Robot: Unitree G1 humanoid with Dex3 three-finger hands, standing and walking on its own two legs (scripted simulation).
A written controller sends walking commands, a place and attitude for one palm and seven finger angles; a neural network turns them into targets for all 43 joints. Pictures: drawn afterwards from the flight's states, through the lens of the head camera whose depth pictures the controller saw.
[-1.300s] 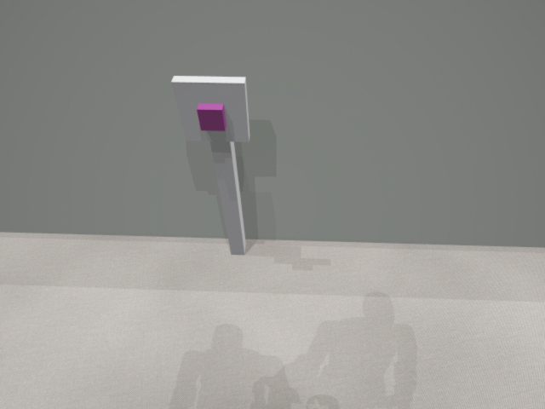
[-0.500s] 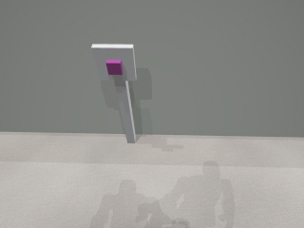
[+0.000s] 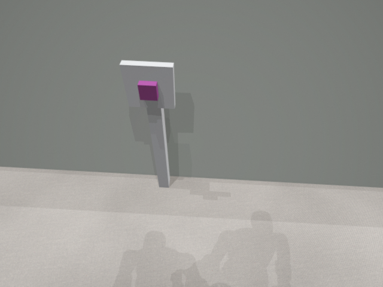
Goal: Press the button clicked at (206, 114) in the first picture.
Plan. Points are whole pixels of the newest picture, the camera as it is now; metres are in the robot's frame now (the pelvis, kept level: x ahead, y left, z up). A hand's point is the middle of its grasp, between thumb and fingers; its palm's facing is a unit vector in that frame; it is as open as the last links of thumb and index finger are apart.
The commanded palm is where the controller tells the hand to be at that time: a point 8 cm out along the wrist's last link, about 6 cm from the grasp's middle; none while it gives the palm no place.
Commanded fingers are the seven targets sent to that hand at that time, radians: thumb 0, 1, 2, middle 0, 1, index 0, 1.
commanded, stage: take the last steps up to it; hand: left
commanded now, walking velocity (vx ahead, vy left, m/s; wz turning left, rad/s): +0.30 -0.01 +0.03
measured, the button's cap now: (148, 90) +0.74 +0.19 -0.03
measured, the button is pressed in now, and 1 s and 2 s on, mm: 0 0 0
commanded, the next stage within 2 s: come to a stop and stand still in 0.58 s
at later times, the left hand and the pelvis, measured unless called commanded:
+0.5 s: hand (135, 276) +0.18 +0.15 -0.18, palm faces +0.07 -0.97 -0.23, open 7.3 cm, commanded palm none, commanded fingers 0.00 0.90 0.90 -0.20 -0.30 -0.20 -0.30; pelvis +0.14 -0.04 -0.01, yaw +3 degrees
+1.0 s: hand (146, 234) +0.28 +0.14 -0.17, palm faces +0.13 -0.95 -0.28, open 7.3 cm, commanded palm none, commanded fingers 0.00 0.90 0.90 -0.20 -0.30 -0.20 -0.30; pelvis +0.26 -0.06 +0.00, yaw +4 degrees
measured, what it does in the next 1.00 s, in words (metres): walks ahead: right foot, then left foot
